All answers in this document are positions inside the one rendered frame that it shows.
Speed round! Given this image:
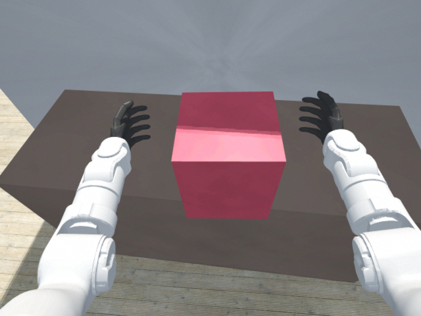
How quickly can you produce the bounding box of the left robot forearm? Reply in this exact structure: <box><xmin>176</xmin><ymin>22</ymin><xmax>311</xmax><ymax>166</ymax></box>
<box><xmin>37</xmin><ymin>137</ymin><xmax>132</xmax><ymax>287</ymax></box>

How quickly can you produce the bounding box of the right robot hand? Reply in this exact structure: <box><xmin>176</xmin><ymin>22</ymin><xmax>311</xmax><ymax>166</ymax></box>
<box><xmin>299</xmin><ymin>91</ymin><xmax>344</xmax><ymax>145</ymax></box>

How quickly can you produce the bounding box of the robot right upper arm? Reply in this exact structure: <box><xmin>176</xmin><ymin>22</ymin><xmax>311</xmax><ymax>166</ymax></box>
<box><xmin>352</xmin><ymin>227</ymin><xmax>421</xmax><ymax>316</ymax></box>

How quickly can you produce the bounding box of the pedestal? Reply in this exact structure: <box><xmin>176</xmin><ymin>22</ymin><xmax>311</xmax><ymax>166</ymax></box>
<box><xmin>0</xmin><ymin>90</ymin><xmax>421</xmax><ymax>283</ymax></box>

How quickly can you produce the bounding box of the carton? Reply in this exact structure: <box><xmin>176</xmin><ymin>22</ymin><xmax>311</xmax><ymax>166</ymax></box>
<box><xmin>171</xmin><ymin>92</ymin><xmax>286</xmax><ymax>219</ymax></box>

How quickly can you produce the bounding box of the right robot forearm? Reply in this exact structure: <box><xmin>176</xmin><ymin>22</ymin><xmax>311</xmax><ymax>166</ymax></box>
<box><xmin>323</xmin><ymin>129</ymin><xmax>421</xmax><ymax>235</ymax></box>

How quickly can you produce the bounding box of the robot left upper arm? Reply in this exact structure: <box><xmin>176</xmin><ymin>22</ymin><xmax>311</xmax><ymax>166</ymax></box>
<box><xmin>0</xmin><ymin>234</ymin><xmax>116</xmax><ymax>316</ymax></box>

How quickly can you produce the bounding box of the left robot hand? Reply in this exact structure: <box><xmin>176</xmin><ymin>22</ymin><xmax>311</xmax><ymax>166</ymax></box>
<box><xmin>110</xmin><ymin>100</ymin><xmax>151</xmax><ymax>150</ymax></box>

